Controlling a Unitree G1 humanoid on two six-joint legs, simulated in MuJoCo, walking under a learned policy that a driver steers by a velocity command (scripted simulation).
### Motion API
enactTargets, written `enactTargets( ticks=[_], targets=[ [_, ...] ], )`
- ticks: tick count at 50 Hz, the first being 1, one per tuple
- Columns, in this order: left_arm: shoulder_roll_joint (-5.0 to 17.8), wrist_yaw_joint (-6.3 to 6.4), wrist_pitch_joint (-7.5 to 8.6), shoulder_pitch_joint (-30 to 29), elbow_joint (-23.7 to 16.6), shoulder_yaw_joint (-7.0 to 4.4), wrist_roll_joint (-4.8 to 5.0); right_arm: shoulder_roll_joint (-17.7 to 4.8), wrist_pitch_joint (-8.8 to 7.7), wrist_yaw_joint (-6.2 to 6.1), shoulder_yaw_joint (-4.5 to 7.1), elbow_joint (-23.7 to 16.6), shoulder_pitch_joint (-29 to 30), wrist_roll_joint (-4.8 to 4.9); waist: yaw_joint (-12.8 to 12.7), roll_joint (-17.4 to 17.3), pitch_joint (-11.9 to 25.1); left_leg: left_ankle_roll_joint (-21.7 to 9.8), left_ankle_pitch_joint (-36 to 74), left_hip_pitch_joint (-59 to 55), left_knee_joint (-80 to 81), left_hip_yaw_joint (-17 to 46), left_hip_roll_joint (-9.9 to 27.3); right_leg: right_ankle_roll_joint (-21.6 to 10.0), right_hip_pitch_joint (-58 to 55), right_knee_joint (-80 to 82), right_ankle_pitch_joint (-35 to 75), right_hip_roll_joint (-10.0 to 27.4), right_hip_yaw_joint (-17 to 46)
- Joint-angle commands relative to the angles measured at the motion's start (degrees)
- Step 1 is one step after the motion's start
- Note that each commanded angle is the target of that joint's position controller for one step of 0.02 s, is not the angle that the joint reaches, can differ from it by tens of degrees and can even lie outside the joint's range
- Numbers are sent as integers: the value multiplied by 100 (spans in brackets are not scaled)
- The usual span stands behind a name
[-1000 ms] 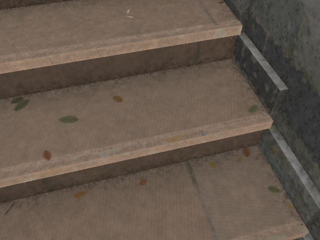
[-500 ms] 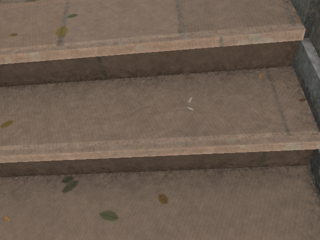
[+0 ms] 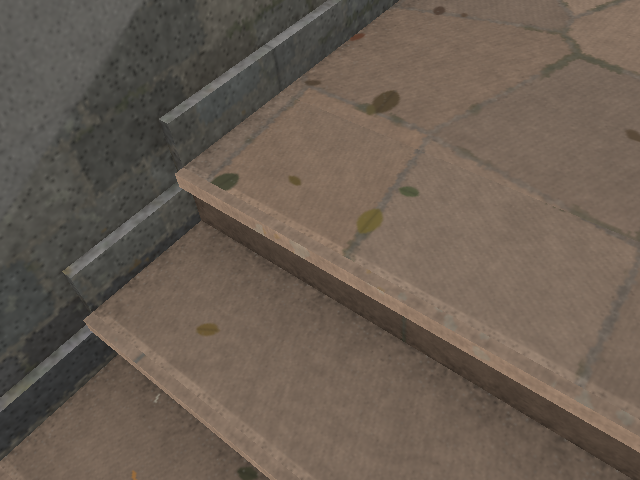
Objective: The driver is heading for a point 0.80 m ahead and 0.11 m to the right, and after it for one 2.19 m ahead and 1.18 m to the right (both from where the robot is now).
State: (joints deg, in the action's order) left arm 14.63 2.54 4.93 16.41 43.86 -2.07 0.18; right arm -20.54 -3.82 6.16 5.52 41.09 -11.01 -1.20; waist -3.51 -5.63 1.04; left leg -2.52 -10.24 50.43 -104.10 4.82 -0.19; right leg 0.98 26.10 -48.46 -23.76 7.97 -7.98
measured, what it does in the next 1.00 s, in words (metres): climbs: left foot, then right foot 0.17 m higher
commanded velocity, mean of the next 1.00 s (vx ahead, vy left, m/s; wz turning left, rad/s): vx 0.58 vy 0.00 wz -0.13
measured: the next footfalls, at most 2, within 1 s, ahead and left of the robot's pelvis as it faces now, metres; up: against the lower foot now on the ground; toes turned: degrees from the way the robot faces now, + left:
left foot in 0.28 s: +0.26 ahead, +0.11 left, +0.00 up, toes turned +12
right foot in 0.66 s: +0.35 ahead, -0.21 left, +0.17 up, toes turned -11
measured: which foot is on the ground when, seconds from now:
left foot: up 0.00-0.26, down 0.28-0.68, up 0.70-1.00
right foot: down 0.00-0.28, up 0.30-0.64, down 0.66-1.00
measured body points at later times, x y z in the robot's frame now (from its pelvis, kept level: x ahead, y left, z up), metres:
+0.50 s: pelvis +0.22 -0.03 +0.04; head +0.21 -0.05 +0.49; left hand +0.40 +0.16 -0.04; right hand +0.14 -0.29 -0.12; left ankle +0.22 +0.11 -0.70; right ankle +0.23 -0.16 -0.34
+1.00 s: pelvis +0.45 -0.17 +0.20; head +0.43 -0.18 +0.65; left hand +0.47 +0.08 +0.07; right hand +0.67 -0.38 +0.15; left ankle +0.55 -0.04 -0.20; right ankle +0.31 -0.20 -0.53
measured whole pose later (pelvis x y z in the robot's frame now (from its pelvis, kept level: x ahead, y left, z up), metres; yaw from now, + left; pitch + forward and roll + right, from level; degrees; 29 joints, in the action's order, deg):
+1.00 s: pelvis +0.45 -0.17 +0.20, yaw -11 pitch +2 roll +2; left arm 10.2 -0.8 7.9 29.4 54.1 -2.6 -1.8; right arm -4.0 0.9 0.8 -0.8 31.7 -1.5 -1.2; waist -1.3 -0.1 5.7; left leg -7.5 -22.1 74.7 -125.8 3.7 -7.4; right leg -5.2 4.7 -29.5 -27.3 -2.7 -0.2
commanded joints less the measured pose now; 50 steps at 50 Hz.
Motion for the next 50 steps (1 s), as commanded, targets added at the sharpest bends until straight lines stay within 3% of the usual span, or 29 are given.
enactTargets(
  ticks=[1,4,6,8,9,11,12,13,14,15,16,17,18,20,22,23,24,26,30,31,32,34,35,36,37,40,42,45,50],
  targets=[
    [50,25,317,-1360,-708,94,-285,497,48,126,-357,-487,153,83,504,1007,105,326,302,654,317,-379,619,-1388,-242,2901,726,800,1040],
    [390,20,439,-809,-559,100,-490,83,98,265,-315,-507,144,26,494,886,176,398,569,420,67,-475,609,-1281,-463,2999,3000,814,315],
    [768,-48,407,60,-241,-2,-519,178,14,176,-409,-753,484,-16,304,716,147,295,14,1028,888,-384,672,-1168,-1677,2829,4232,867,222],
    [627,-214,357,-25,-172,148,-260,542,83,269,-527,-649,769,-217,571,706,273,46,866,164,3423,-582,1042,-668,-1922,2829,4117,496,18],
    [806,-381,355,-530,-348,156,-291,323,219,309,-476,-458,476,-243,883,959,464,66,1627,-1575,4223,-864,773,-631,-1055,2817,4958,228,-339],
    [1835,-602,380,-343,-341,-178,-445,20,357,223,-320,-696,752,-146,1043,1615,516,351,2018,-3377,4943,-1468,-84,-877,-608,2551,7665,362,-241],
    [1077,-368,200,-247,-275,-252,342,203,408,-164,-385,-637,182,-88,852,1553,669,244,422,-2698,6389,-1289,-383,-539,-2239,1802,7943,319,-328],
    [1832,-756,125,-5,-234,-262,-688,-463,415,-153,-95,-369,-146,52,1231,1002,299,-138,3469,-3875,7758,-1503,-267,-524,-1591,632,7167,358,-155],
    [1542,-945,3,-46,-365,-308,-1011,-380,536,-305,-14,63,-1195,55,1487,961,780,-451,4073,-5081,8313,-1153,-286,-401,-946,-552,6246,301,-28],
    [-207,-1279,-205,1344,-414,159,-1089,-1257,696,-356,292,455,-1895,-197,615,-1320,2387,-2749,10021,-7364,6693,355,1678,-149,756,-4217,-499,-735,-266],
    [-362,-1381,-163,1667,-382,244,-726,-1275,573,-155,401,700,-2501,-466,821,-1173,2553,-3125,9185,-7267,7087,1921,2768,-490,1890,-7014,-1193,-898,900],
    [-143,-1340,-86,830,-390,128,-345,-1152,523,-101,392,826,-2224,-475,1113,-444,1205,-2457,5351,-6038,7550,1711,2831,-727,3386,-9064,-1423,-894,1167],
    [-306,-1198,-36,-203,-644,120,-208,-348,503,-76,95,1338,-2523,-275,1194,-307,414,-1970,2312,-5363,8179,1807,2781,-1171,4653,-10517,-1905,-1025,1163],
    [-890,-946,-64,-292,-978,323,-518,999,179,-108,-447,1520,-1160,-57,236,-131,83,-1188,-901,-4352,8835,1438,2745,-1643,5324,-9906,-1292,-594,1413],
    [-788,-1067,-246,-482,-1411,377,-469,579,-18,-93,-472,1723,-363,-334,-432,328,-274,-761,-1665,-3147,9234,613,2781,-1693,5118,-9178,-1725,-522,1501],
    [-234,-1044,-301,-540,-1599,249,-190,-45,-56,-141,-372,1522,222,-488,-699,424,-200,-603,-2243,-2223,9663,125,2765,-1344,4366,-8019,-1550,-450,1583],
    [-452,-360,-428,-1636,-1562,185,269,-343,-174,-477,-106,1485,-55,-287,-233,992,205,-374,-2311,-2273,10216,-348,2558,-833,3332,-7389,-73,-570,1231],
    [-387,100,-615,-1291,-1461,178,129,-773,-183,-649,-66,1354,198,-171,-394,533,118,-368,-1411,-2323,10470,-1181,2327,-512,2844,-6931,-157,-569,850],
    [-492,141,-774,-893,-1315,252,135,-288,25,-783,-178,1357,49,-94,-402,-401,159,-264,225,-2792,10377,-2616,1754,-897,1062,-4101,-943,-566,113],
    [-320,150,-815,-973,-1393,191,57,-660,-46,-780,-89,1290,-269,-110,-247,-372,335,-468,1692,-3164,10020,-2610,1877,-918,586,-3525,-1592,-836,-215],
    [-164,223,-789,-645,-1271,79,174,-747,29,-702,-74,1259,-529,-140,-239,-462,637,-626,4602,-3933,9058,-2668,2001,-915,439,-3288,-2151,-1252,-432],
    [-108,89,-514,580,-745,9,60,-554,255,-664,-42,644,-55,-47,-751,-563,841,-587,7037,-3998,5498,-2164,2087,-1228,105,-1030,-2256,-1998,1269],
    [922,108,-512,456,-722,-281,40,-145,305,-447,-86,-326,872,75,-823,2322,499,-23,1846,-1760,3587,-1734,938,-1536,-396,2175,-3519,-1114,5028],
    [1340,98,-441,-583,-954,-460,171,368,312,-383,-180,-936,1494,-342,-317,2588,-301,166,137,-270,1783,-168,58,-1361,-243,4072,-3654,-620,7366],
    [1294,106,-343,-881,-1057,-448,72,787,228,-329,-323,-1038,1421,-555,-69,1937,-294,58,684,141,438,553,78,-1145,-92,3894,-3085,-385,7287],
    [511,-165,-165,-479,-151,-310,-237,1355,132,-476,-611,-1212,1182,-456,470,1076,-202,-220,395,1210,-1696,305,200,-1567,61,2390,-2040,-160,5118],
    [-18,-302,6,610,527,-206,-176,1386,253,-540,-614,-1018,705,-410,339,768,-194,-377,-3,1562,-2326,389,-131,-1452,-358,2289,-1524,-191,3981],
    [-131,-241,247,1215,751,-134,-142,1245,362,-453,-527,-1118,1146,-56,92,414,-959,-387,-881,2888,-2045,505,-354,-1155,-1291,2837,-1068,173,3185],
    [-56,-384,480,1196,860,-60,-197,1506,438,-612,-549,-1529,2187,51,459,749,-1062,-653,-1676,3697,-2367,-105,-650,-545,-1548,3970,528,454,1598]
  ],
)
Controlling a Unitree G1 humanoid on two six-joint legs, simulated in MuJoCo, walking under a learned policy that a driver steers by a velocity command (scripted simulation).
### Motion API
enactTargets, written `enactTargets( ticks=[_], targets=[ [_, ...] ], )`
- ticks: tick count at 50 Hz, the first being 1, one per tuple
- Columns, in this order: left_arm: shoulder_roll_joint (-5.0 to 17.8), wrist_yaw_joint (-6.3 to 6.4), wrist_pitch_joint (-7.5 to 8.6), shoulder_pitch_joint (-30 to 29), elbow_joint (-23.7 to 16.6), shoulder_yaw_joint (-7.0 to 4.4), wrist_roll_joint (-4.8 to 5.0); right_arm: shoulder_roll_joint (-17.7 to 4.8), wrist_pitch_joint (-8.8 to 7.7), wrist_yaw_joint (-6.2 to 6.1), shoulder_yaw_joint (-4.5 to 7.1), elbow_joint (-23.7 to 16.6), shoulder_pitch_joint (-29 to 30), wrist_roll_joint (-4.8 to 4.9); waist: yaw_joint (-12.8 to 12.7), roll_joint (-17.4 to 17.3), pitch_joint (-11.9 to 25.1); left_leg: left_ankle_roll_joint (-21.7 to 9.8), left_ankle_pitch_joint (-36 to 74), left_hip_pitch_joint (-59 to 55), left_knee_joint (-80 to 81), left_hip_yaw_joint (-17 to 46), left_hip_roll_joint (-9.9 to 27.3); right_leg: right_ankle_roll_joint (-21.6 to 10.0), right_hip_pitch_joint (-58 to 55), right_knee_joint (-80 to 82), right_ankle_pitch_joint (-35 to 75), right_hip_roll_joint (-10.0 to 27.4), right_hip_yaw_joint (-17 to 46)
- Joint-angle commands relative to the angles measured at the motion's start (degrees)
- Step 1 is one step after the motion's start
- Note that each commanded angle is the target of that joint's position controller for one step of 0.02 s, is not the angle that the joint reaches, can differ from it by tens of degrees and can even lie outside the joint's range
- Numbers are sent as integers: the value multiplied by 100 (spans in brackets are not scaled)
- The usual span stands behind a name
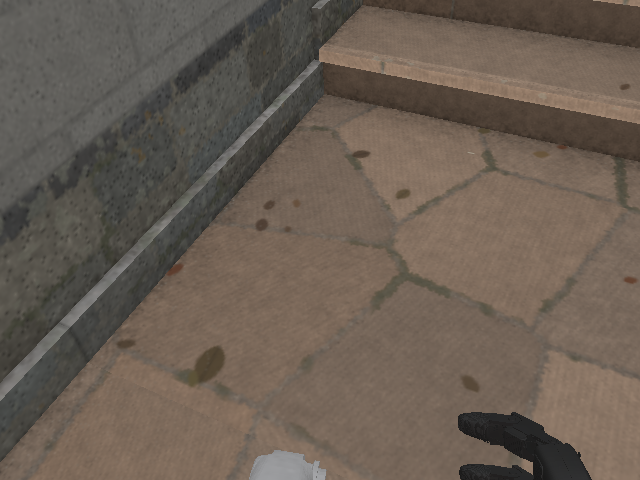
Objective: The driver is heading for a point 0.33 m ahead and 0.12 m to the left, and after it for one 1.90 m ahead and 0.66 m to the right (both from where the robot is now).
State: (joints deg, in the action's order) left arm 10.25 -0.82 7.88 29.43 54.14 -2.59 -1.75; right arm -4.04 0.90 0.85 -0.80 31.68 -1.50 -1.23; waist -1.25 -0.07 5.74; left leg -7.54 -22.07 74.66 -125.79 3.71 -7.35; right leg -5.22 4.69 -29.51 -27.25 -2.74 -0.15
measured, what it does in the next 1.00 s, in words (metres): climbs, turning right: left foot 0.17 m higher, then right foot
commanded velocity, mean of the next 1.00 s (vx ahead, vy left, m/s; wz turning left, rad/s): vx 0.99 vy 0.00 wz -0.35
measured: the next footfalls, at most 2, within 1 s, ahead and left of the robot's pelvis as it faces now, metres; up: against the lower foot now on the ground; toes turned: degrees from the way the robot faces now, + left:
left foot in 0.18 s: +0.30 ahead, +0.08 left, +0.17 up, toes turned +8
right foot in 0.64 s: +0.81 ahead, -0.06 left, +0.17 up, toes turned -4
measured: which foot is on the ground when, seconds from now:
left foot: up 0.00-0.16, down 0.18-0.62, up 0.64-0.98, down 1.00-1.00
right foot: down 0.00-0.20, up 0.22-0.62, down 0.64-0.98, up 1.00-1.00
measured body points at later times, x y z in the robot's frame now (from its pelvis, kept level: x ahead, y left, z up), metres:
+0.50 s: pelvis +0.46 +0.02 +0.16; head +0.47 +0.01 +0.61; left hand +0.74 +0.22 +0.15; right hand +0.47 -0.23 +0.02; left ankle +0.26 +0.07 -0.55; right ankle +0.70 -0.09 -0.47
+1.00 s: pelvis +1.01 -0.02 +0.16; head +1.05 -0.02 +0.61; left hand +1.09 +0.28 +0.04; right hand +1.19 -0.31 +0.13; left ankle +1.22 +0.07 -0.56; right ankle +0.78 -0.05 -0.54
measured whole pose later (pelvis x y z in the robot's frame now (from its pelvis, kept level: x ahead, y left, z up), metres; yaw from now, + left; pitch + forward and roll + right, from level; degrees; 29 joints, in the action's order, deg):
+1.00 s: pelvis +1.01 -0.02 +0.16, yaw -24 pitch +3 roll -2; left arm 20.6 -2.5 5.1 27.8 48.5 -5.5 0.0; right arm -15.6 -5.5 -1.6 -2.0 30.5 -0.2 -1.5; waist -7.3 -0.4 -1.0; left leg 1.0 -6.6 31.4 -29.8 5.5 4.3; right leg -7.4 -2.5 -30.7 -27.6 -10.5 17.2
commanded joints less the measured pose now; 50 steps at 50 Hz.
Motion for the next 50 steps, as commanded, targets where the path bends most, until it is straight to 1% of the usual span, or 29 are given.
enactTargets(
  ticks=[1,3,5,6,8,9,10,11,12,14,15,17,19,24,27,28,30,31,32,33,34,35,36,39,42,45,47,49,50],
  targets=[
    [303,-44,149,55,-105,16,58,-209,-31,-53,63,-626,1412,11,180,-23,-1339,-153,-410,832,843,-464,130,243,620,2329,1324,1265,309],
    [522,169,74,589,12,-38,178,-451,110,174,73,-843,1885,-36,-127,115,-1049,-195,-478,-196,2236,-1330,255,-29,389,3355,3057,1341,-123],
    [559,335,-4,390,-250,24,371,-668,284,274,124,-383,1040,169,331,-13,-90,-419,-504,-2782,3712,-2312,-46,108,240,2613,8368,1045,-1130],
    [1210,575,51,518,-322,-90,423,-587,252,280,49,-460,648,193,611,783,510,-453,-681,-3693,4463,-2342,-283,-41,-212,2015,11711,1539,-937],
    [1848,746,52,295,-516,-250,484,-1198,422,141,309,-30,-590,112,1338,1463,1276,-583,-1913,-4291,5159,-2111,-658,103,-1408,-457,14893,2069,-865],
    [1920,682,-33,85,-867,-332,491,-1608,380,178,429,123,-1015,75,1318,1653,1423,-776,-2405,-4826,6005,-1449,-763,27,-1330,-2009,14542,2015,-644],
    [1774,541,18,-299,-1067,-326,548,-1958,232,253,564,270,-1530,19,1608,1335,1600,-1223,-2734,-6337,7356,771,-135,-48,160,-4368,11256,1536,-457],
    [986,134,120,-1148,-1392,-165,275,-2227,190,151,687,792,-1623,23,1470,-1335,1289,-1769,-3868,-7017,9896,4470,1041,225,3158,-7194,3061,-509,-278],
    [627,-7,259,-2170,-2212,-110,-81,-1749,37,-15,684,759,-1032,32,1181,50,744,-1560,-2617,-7022,10586,5621,1363,-70,4663,-9008,2354,-337,1069],
    [-247,-42,320,-2067,-2564,256,198,-1115,-297,-178,487,1649,-1819,-237,681,527,104,-1250,-1740,-6411,10619,4476,1810,-504,5076,-9533,1749,-66,1410],
    [-352,16,168,-2237,-2652,377,50,-737,-479,-179,404,1839,-1912,-287,479,756,-434,-1185,-1227,-5631,10502,3980,1806,-489,5115,-9290,1064,280,1674],
    [23,120,-183,-1768,-2178,286,107,-677,-658,-287,315,1891,-1680,-290,97,1194,-1451,-804,-151,-5344,10779,2579,1915,-277,5402,-8214,544,478,1606],
    [547,31,-456,-2247,-2321,204,48,-1129,-861,-205,374,2031,-1050,-124,-375,1105,-2150,-259,543,-4484,11779,977,1470,-145,4920,-5673,506,749,1363],
    [287,-444,-470,-3108,-2389,297,37,-1621,-1043,-151,539,1866,-2067,204,302,252,-1071,196,4157,-5818,12799,-1044,926,-303,2616,-1713,3324,477,-604],
    [567,-334,-440,-3259,-2128,216,109,-2079,-959,-279,663,1939,-2625,7,306,-902,-812,490,7802,-8224,12229,-1211,1476,-333,2707,-650,3284,-179,-1076],
    [738,-296,-450,-2964,-1889,139,135,-2040,-913,-296,657,1837,-2796,-14,221,-820,-484,606,9105,-8662,11354,-1357,1489,-371,2438,-657,3103,-535,-1274],
    [1077,-312,-431,-1275,-1303,-42,80,-2170,-738,-416,673,1649,-2435,-192,-764,-1064,251,635,9453,-8123,8745,-1191,1785,-532,422,-179,2631,-760,-1049],
    [1409,-250,-430,24,-956,-253,-6,-2282,-656,-427,716,1424,-1652,-209,-1604,-914,561,673,8492,-7237,6353,-1302,1508,-1028,-854,614,2804,-267,-228],
    [1672,-117,-430,13,-771,-383,24,-1549,-706,-294,544,1037,-1025,-358,-1073,49,354,494,979,-4882,4491,-874,656,-1066,-2186,-514,2933,435,616],
    [2225,-52,-471,-383,-999,-527,-222,-1282,-776,-304,411,411,-1483,141,-473,1159,1517,879,-876,-2568,2410,-271,325,-2495,-4232,-597,4141,1799,3514],
    [2148,78,-515,-348,-1160,-602,-115,-1370,-887,-344,274,246,-1259,101,-627,-231,2012,739,1,-2771,2562,198,574,-2325,-3635,373,3324,1731,4034],
    [1930,109,-441,-680,-1106,-544,-29,-1466,-937,-347,234,183,-1020,41,-433,-553,1035,659,226,-2768,3129,306,832,-2056,-2528,827,2616,1544,3800],
    [1692,100,-365,-944,-1071,-448,19,-1576,-951,-352,215,175,-1088,-4,-115,-655,110,657,204,-2883,3710,282,1056,-1737,-1328,1070,2520,1268,3325],
    [1658,86,-214,-980,-1072,-340,164,-1540,-619,-255,144,-159,-1218,-338,480,-704,-540,856,-236,-3439,4858,290,1310,-1492,736,1473,2347,808,2918],
    [1797,-66,-123,-1183,-1093,-392,179,-1485,-553,-130,66,-771,-78,-122,360,-356,-1244,956,936,-4665,7674,-204,1341,-1209,2474,2098,2396,184,2111],
    [1872,-161,-79,-850,-963,-433,230,-1630,-513,-126,94,-565,-18,55,11,622,-877,922,2635,-5819,9051,-306,1066,-875,1977,2060,3192,75,2186],
    [1946,-136,-169,-562,-893,-511,302,-1866,-559,-224,197,-221,-437,90,53,436,-445,916,2659,-6468,9524,-180,853,-476,1002,1047,4764,47,2236],
    [2032,-180,-214,-620,-997,-500,140,-2346,-677,-348,419,256,-1776,40,642,130,445,904,1574,-7564,9404,-429,751,-342,660,-970,5208,-81,2081],
    [1589,-185,-147,-1017,-1221,-381,137,-2745,-698,-448,593,424,-2749,-187,1185,-142,822,667,150,-8443,9402,495,1582,-230,1392,-2798,4503,-314,1745]
  ],
)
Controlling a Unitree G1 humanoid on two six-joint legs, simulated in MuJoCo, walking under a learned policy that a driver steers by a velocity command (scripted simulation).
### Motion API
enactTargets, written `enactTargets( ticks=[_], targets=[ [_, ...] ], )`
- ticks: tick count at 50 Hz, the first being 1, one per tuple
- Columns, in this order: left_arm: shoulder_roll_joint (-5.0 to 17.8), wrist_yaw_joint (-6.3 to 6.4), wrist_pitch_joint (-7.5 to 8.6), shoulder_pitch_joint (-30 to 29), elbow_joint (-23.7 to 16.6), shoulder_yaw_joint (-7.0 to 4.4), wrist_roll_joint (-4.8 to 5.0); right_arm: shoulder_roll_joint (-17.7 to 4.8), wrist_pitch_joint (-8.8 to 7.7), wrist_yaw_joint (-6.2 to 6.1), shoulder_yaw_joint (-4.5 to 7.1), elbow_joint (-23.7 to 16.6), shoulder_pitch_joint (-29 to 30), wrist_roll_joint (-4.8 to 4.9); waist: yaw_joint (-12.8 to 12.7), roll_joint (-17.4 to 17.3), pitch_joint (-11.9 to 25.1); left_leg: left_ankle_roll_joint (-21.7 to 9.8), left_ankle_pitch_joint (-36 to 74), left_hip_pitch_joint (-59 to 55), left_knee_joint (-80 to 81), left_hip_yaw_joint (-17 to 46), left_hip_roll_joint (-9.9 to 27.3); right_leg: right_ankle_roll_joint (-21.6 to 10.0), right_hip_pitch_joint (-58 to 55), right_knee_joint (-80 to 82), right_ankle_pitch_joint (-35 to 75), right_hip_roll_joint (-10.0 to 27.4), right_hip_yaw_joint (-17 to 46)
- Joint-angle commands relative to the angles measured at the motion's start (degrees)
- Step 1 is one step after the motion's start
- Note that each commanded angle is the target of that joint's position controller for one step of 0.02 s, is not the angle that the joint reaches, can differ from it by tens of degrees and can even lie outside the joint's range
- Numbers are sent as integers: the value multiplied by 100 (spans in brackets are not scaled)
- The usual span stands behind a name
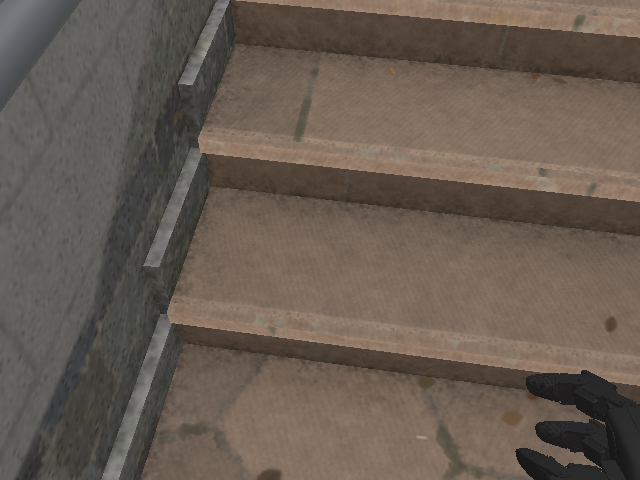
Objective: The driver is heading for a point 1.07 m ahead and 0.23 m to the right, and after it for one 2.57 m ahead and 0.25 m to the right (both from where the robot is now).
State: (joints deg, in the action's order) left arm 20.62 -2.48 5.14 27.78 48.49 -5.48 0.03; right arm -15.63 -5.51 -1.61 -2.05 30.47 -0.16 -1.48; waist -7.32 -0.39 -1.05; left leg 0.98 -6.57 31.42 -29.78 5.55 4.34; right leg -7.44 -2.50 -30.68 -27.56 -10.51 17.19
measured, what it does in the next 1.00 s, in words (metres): climbs, turning right: right foot, then left foot 0.17 m higher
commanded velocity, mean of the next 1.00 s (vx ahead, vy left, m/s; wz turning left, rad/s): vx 1.00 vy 0.00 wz -0.44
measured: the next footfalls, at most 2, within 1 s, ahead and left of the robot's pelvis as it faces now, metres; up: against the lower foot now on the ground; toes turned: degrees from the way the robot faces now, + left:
right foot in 0.44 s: +0.54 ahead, -0.09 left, +0.00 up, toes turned -23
left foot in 0.82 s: +0.87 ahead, -0.10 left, +0.17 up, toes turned -27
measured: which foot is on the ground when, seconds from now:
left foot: down 0.00-0.42, up 0.44-0.80, down 0.82-1.00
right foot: up 0.00-0.42, down 0.44-0.76, up 0.78-1.00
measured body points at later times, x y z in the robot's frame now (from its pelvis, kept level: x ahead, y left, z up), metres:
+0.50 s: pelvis +0.47 -0.04 -0.02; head +0.48 -0.03 +0.43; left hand +0.73 +0.13 -0.11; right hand +0.42 -0.30 -0.14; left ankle +0.31 +0.16 -0.52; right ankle +0.50 -0.08 -0.72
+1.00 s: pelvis +0.91 -0.15 +0.17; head +0.91 -0.16 +0.62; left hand +1.23 -0.10 +0.18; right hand +0.75 -0.37 +0.03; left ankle +0.83 -0.08 -0.54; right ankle +0.88 -0.28 -0.24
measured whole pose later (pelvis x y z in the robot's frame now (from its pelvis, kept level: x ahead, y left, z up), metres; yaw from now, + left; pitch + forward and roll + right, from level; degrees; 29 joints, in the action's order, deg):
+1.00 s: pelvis +0.91 -0.15 +0.17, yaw -18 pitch +3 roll +1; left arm 5.6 0.2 4.7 -3.9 27.3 3.3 -5.1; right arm -13.3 -3.7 -0.8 1.8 58.2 -31.3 -1.0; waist 1.6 0.1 3.5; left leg -9.6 -22.9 10.2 -33.7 6.0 -12.1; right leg -4.6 62.5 -124.0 -26.2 -2.3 2.6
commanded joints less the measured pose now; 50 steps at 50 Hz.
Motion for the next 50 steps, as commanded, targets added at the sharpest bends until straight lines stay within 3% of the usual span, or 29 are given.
enactTargets(
  ticks=[1,2,5,7,10,12,15,16,19,21,22,23,24,25,27,30,32,34,36,38,39,40,41,42,43,44,46,48,50],
  targets=[
    [-131,69,155,-967,-772,109,-102,-1893,-73,-260,770,621,-3550,-377,1893,-1237,1814,-572,-3121,-5073,334,2033,1742,-43,3446,-4622,135,13,-447],
    [52,146,98,-452,-946,142,27,-1851,-14,-217,814,625,-2863,-266,1249,-2281,1830,-1004,-4797,-4904,1514,4760,2396,-66,4578,-5277,-25,89,-855],
    [468,22,-133,-1554,-848,98,-278,-906,-22,-173,688,815,-1850,-163,1186,-495,446,-891,-3110,-3524,1516,2355,1580,15,4779,-4440,1128,1033,-1117],
    [145,-86,-308,-2117,-1179,224,-184,-603,-81,-117,550,1290,-2367,-204,1125,-439,255,-853,-1885,-3538,1566,1412,1388,40,4882,-4528,1055,1162,-1156],
    [-357,-61,-412,-2234,-1499,353,-189,-201,-126,32,437,1610,-2445,58,793,-278,-400,-505,1083,-3100,1425,91,1404,135,5366,-4751,1106,1226,-1303],
    [-273,-121,-490,-2720,-1911,400,-335,-567,-200,-5,512,1498,-2103,121,522,-365,-516,-339,1910,-2550,1734,-670,1276,304,5223,-4235,1663,1156,-1430],
    [-222,-146,-481,-2881,-2026,419,-249,-791,-229,0,598,1484,-1927,63,359,-274,-692,-75,3335,-2050,1861,-1952,685,177,4101,-2872,2642,942,-2101],
    [-11,-142,-526,-2662,-1850,332,-175,-908,-240,44,584,1477,-1676,39,266,-665,-33,7,4614,-1976,1728,-2264,353,1,2860,-2539,2634,647,-2263],
    [163,2,-590,-1518,-1504,228,-279,-1157,-202,-26,582,1431,-1854,147,-497,-870,417,-177,7492,-2313,-281,-2076,1124,-408,1384,-2486,2198,419,-2605],
    [463,64,-535,43,-911,-56,-258,-1333,-154,124,684,1030,-1024,373,-1322,-466,801,-472,5580,-958,-3303,-1811,916,-836,-732,-854,2769,461,-2048],
    [557,106,-515,207,-669,-215,57,-891,-2,212,634,988,-477,198,-1341,833,106,-413,-512,284,-6367,-1976,-527,-1097,-879,614,3497,558,-1524],
    [1219,140,-485,-630,-849,-181,-223,-80,-82,168,423,453,-1365,151,178,1334,82,-211,-1996,2004,-8174,-1354,-604,-1288,-1335,-725,8045,1412,176],
    [1431,194,-572,-642,-1075,-293,-225,-229,-166,131,371,163,-1622,102,175,458,1691,-229,-1782,2090,-8183,-413,-363,-1929,-2075,-77,6798,2055,1368],
    [1324,339,-601,-609,-980,-309,-241,-396,-218,137,321,-17,-1216,54,135,424,1678,-108,-1703,2590,-8237,-236,-391,-2103,-1625,1099,3386,2341,2641],
    [547,433,-459,-731,-674,-24,-318,-93,-98,69,228,-129,-717,-178,611,-159,658,-219,-2144,3025,-8770,-46,-117,-1565,-103,1372,2306,2238,2335],
    [-111,334,-158,-274,20,235,-366,743,350,-132,-67,-435,95,-54,835,150,-189,-519,-3452,4330,-11287,-28,-161,-1169,1575,1586,2018,2482,1489],
    [107,232,21,-137,436,275,-300,1007,402,-290,-245,-1092,1274,-64,879,-307,-708,-827,-3568,5045,-10572,-285,-159,-656,2000,2158,1646,2380,617],
    [158,354,59,-517,462,377,-160,643,307,-257,-234,-1294,1432,-67,1081,-508,-1139,-755,-3331,3923,-8028,-701,67,-424,2696,3135,3099,2005,-144],
    [388,346,39,-1288,148,282,-59,501,413,-121,-164,-642,-307,-76,1637,-359,412,-752,-1492,-69,-6153,-1361,-350,-170,3363,2785,7469,1380,-1936],
    [1464,257,215,-921,155,-66,206,270,451,-134,-18,-109,-1192,82,1885,499,1966,-789,-1559,-1965,-4828,-1133,-835,-303,2027,769,11474,2124,-1745],
    [1274,307,187,-940,-19,-118,272,-226,400,-151,243,77,-2132,-10,2329,-3,2475,-1027,-1541,-2941,-3798,-467,-915,-72,1848,-1205,12240,2151,-1521],
    [1388,319,233,-2313,-325,-168,273,-859,222,-32,456,758,-3510,156,3430,-529,2596,-1143,-33,-3279,-1304,-585,-1234,171,1548,-4569,9976,1379,-1985],
    [-42,177,256,-2882,-729,190,-383,-565,204,1,538,1448,-3207,429,2581,-1297,1164,-1393,1049,-3151,219,644,-1204,480,3539,-7167,1868,163,-1746],
    [-1030,219,406,-1302,-1302,467,-728,-771,175,93,530,1249,-2059,133,749,-1131,1489,-1607,6106,-3783,-1152,2774,31,453,4883,-8813,1470,324,-676],
    [-729,57,393,-1349,-1533,433,-633,-392,300,58,489,1315,-2163,119,774,-577,2413,-2326,2177,-4191,446,5066,489,480,5658,-9711,1437,225,-868],
    [-791,-3,311,-1637,-1777,552,-556,-154,341,13,450,1429,-1787,31,447,-108,1162,-2408,-769,-3459,1160,5394,435,512,6604,-10131,1191,249,-951],
    [-1244,121,101,-2728,-2137,757,-748,-46,159,59,498,1891,-1886,53,595,355,-274,-2128,-167,-2257,776,3262,-25,350,7477,-10487,564,577,-1184],
    [-1251,316,-20,-3302,-2444,854,-474,190,-23,84,371,2220,-2147,70,516,779,-1034,-1600,572,-883,1254,1735,-464,226,7206,-9460,95,821,-1744],
    [-1643,342,-126,-4165,-3010,1045,-472,297,-117,105,285,2481,-2951,-4,755,154,-1118,-1521,1850,-506,2002,1433,-433,278,7222,-8978,-932,858,-2246]
  ],
)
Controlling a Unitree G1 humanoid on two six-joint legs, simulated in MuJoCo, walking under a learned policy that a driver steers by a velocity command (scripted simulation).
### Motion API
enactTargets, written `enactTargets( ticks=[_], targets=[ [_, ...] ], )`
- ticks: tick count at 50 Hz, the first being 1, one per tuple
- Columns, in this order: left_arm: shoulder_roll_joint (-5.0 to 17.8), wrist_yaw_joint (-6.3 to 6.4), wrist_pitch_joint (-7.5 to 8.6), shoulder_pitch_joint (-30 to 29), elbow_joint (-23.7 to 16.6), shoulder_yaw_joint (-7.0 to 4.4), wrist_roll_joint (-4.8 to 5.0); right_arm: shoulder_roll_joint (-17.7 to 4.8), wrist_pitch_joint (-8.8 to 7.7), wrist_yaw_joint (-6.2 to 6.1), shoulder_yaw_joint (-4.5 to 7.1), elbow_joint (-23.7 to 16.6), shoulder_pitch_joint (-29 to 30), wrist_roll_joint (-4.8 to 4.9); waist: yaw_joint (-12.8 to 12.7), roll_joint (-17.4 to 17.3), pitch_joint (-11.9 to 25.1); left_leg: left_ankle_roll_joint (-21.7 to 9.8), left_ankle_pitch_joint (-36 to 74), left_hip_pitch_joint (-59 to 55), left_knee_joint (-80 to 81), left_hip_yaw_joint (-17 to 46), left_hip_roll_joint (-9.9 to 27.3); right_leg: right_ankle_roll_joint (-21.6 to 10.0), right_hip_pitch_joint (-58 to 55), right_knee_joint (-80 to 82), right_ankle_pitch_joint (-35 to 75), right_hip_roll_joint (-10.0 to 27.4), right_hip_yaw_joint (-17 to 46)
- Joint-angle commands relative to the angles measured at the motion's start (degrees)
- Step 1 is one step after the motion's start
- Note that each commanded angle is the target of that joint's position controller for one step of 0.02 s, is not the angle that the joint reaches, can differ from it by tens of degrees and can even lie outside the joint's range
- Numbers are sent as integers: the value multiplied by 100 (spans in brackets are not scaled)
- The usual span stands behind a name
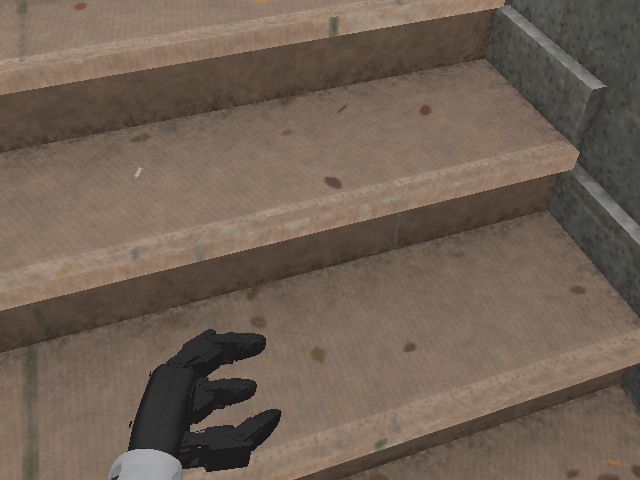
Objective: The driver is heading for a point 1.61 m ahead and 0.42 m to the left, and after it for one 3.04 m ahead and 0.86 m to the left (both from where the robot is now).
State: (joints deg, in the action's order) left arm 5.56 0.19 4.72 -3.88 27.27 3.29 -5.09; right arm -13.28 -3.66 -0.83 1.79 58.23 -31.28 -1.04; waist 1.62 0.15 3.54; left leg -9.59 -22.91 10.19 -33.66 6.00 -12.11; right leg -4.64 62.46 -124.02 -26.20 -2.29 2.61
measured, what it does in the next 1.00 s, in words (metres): climbs, turning left: right foot 0.17 m higher, then left foot 0.17 m higher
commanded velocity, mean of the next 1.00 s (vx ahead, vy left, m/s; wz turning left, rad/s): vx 1.00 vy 0.00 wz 0.38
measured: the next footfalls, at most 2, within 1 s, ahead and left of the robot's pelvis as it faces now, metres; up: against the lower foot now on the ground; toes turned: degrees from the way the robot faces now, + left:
right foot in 0.14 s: +0.31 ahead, -0.11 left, +0.17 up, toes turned +6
left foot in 0.52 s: +0.57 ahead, +0.19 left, +0.34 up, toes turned +19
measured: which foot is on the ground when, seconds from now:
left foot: down 0.00-0.14, up 0.16-0.50, down 0.52-0.88, up 0.90-1.00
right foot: up 0.00-0.12, down 0.14-0.52, up 0.54-0.86, down 0.88-1.00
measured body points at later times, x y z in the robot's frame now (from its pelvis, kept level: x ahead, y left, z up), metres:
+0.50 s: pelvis +0.43 +0.06 +0.22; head +0.47 +0.06 +0.67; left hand +0.23 +0.23 +0.09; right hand +0.80 +0.05 +0.26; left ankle +0.54 +0.18 -0.36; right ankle +0.29 -0.11 -0.51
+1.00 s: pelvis +0.86 +0.18 +0.47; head +0.84 +0.17 +0.92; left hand +0.91 +0.45 +0.36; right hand +1.04 -0.02 +0.36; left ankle +0.68 +0.26 +0.02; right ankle +0.90 +0.12 -0.20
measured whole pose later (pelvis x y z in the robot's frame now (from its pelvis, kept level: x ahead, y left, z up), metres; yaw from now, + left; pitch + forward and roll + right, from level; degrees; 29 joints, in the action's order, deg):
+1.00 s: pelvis +0.86 +0.18 +0.47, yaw +20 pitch +3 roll -3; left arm 10.4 -0.2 4.3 12.6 45.4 -2.0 -1.4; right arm -11.6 -7.7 1.2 3.6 42.5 -18.6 -2.7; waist 1.2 -3.4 7.3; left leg -8.9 -5.2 35.3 -112.1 9.1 -6.3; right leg -6.2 32.1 -55.8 -27.6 -4.9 -7.9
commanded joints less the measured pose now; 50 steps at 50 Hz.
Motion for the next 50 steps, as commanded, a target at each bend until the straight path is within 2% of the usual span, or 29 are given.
enactTargets(
  ticks=[1,3,4,6,7,8,9,12,14,18,20,22,24,25,26,27,28,30,32,34,38,40,42,43,44,45,46,48,50],
  targets=[
    [-85,37,-21,-1397,-1171,197,35,157,-310,-18,-127,-144,-344,-38,21,-179,-1515,-512,4219,1085,2606,1463,1323,40,939,894,-1358,195,-876],
    [-64,-29,-24,-1328,-1360,302,155,-215,-147,-173,5,-393,-13,229,-220,626,-707,-353,5495,2067,3533,1054,1247,41,-2380,4477,-364,122,-1174],
    [14,20,-47,-484,-971,150,316,-640,-204,-192,171,-793,-4,421,-496,605,682,-390,9096,2540,2801,929,1168,199,-5078,4784,127,-550,-1572],
    [1019,263,-204,2111,-410,-463,477,-2058,-588,-28,692,-1226,1128,456,-2227,-845,2468,-307,12124,1197,284,1586,1799,72,-6961,5987,517,-280,-266],
    [1605,263,-204,2825,29,-786,352,-1917,-824,167,815,-1461,1703,398,-2445,-394,2842,-48,11008,967,-1595,1611,1453,-169,-7347,7079,137,-99,161],
    [1991,306,-168,2672,416,-925,339,-776,-941,470,610,-1672,1926,354,-2009,1770,2642,185,3206,2077,-4846,868,109,-933,-7477,9143,111,1404,2671],
    [1958,251,-150,1860,389,-987,316,-556,-855,434,572,-2026,1503,128,-1186,2183,2667,356,1660,3176,-7356,705,183,-1447,-7068,9995,914,2338,4745],
    [161,40,183,1895,1720,-602,319,850,-341,218,46,-2667,2245,-321,-226,-696,60,-106,1355,5161,-9298,324,981,-947,-5580,9982,-6,1853,2838],
    [-78,-2,348,2604,2580,-518,263,1370,-122,219,-254,-2778,2390,-156,-91,-145,-603,-356,365,6352,-10518,406,930,-495,-5336,10429,746,1762,1458],
    [223,-141,540,2682,3193,-442,202,1362,152,-80,-441,-3625,4050,58,257,168,-1481,-182,-921,7072,-10271,-31,898,-208,-4058,11934,1453,1790,-214],
    [440,-130,512,2595,3359,-360,473,1155,112,-144,-581,-4088,4801,127,539,-26,-1879,-155,-1016,6075,-7468,-584,1130,-21,-3156,12854,2575,1376,-1225],
    [980,140,540,2445,2852,-336,1014,451,89,148,-483,-3340,3320,199,840,-431,-86,121,1130,615,-5033,-1997,770,-636,-1835,12905,7017,937,-1592],
    [2780,77,799,2597,2563,-803,1041,-118,172,59,-183,-2932,1703,114,1467,578,1679,253,725,-567,-3963,-1821,464,-755,-4286,10731,11300,1437,-1318],
    [3045,35,693,2259,2291,-997,974,-191,202,81,-95,-2686,1228,46,1620,797,2211,199,344,-282,-3131,-1753,376,-673,-5528,9075,12681,1649,-1144],
    [2688,-72,702,2430,2101,-1093,757,-662,91,95,73,-2754,1338,-50,1357,855,2180,-105,-243,-312,-1437,-371,485,-401,-5614,6930,10368,1336,-554],
    [1641,-329,730,2471,1619,-995,611,-1528,69,104,372,-2351,1184,-126,881,-1683,2330,-817,3028,-1839,-58,2714,2134,117,-3248,3417,2135,-258,-3],
    [1138,-372,688,2578,1322,-860,400,-1313,132,28,457,-2215,1234,-103,634,-635,2691,-1047,2538,-1960,694,4184,2547,3,-1917,916,1852,-583,1103],
    [347,-222,541,1410,514,-573,142,-846,-89,115,355,-1458,1449,17,135,145,561,-763,668,-785,780,3227,2333,-269,106,-296,1678,-153,546],
    [-367,-127,303,1330,303,-234,147,46,-175,213,157,-705,977,-71,-182,-92,-359,-330,929,-85,924,1672,2032,-558,1024,-1053,903,-182,496],
    [-377,-37,57,1038,76,-111,330,416,-257,236,2,-494,1227,-65,-596,-145,-921,-87,897,1018,1660,798,2023,-520,1070,-461,213,23,299],
    [-416,210,-112,-589,-884,148,408,-29,-411,149,-86,-38,760,58,-738,-298,-1252,-38,1137,1686,3374,17,2203,-400,1189,834,-520,519,-500],
    [106,62,-24,300,-376,86,458,20,-410,-67,-146,-457,1378,527,-1074,558,-336,-335,5191,3719,3799,-817,1522,-310,-4202,4181,1009,229,-1369],
    [661,128,-122,1895,108,-251,568,-1816,-702,-25,349,-766,1038,540,-1624,-290,1632,-472,10242,1775,1885,-570,2089,-138,-5939,4914,857,-289,-1313],
    [970,134,-209,2736,349,-433,490,-2089,-738,3,529,-918,1357,480,-2086,-650,2157,-346,11540,344,342,-277,2501,-226,-5704,5615,375,-252,-1159],
    [1401,122,-236,2989,507,-599,408,-1929,-759,138,597,-1057,1673,324,-2268,-578,2174,-168,11047,20,-1789,-374,2220,-491,-5735,6879,-429,-376,-692],
    [2034,-1,-123,2968,888,-824,263,-771,-850,271,426,-1422,2012,-25,-1721,993,1542,183,3395,1276,-4694,-20,743,-1022,-5811,8362,620,593,1299],
    [1963,29,-171,2454,1050,-913,294,-45,-817,362,326,-1772,886,-28,-911,1834,2196,302,1862,3217,-7572,1056,-3,-1434,-6660,10266,1018,1745,5001],
    [912,-37,-19,1954,1581,-690,421,583,-641,281,34,-2570,1832,-274,-262,59,499,107,1765,5016,-9425,514,537,-1277,-5648,10390,-882,1687,4353],
    [362,-91,150,2500,2403,-615,321,1134,-366,195,-236,-2781,2329,-305,-149,-331,-504,-136,971,6076,-10197,516,610,-859,-4913,10062,430,1289,2186]
  ],
)
Velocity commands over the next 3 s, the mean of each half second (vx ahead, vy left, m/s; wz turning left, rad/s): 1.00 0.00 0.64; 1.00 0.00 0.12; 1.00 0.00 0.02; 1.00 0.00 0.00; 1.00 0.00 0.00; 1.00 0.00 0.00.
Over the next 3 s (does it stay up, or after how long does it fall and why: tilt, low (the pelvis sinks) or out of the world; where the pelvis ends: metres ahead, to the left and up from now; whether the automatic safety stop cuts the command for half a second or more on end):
stays up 2.57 0.77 1.21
